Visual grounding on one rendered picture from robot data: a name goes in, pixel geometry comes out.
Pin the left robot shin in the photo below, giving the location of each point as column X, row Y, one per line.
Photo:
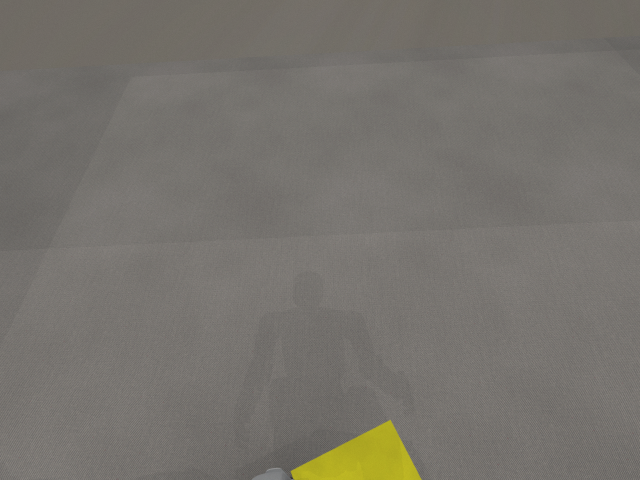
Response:
column 276, row 470

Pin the carton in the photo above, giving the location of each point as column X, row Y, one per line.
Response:
column 378, row 454

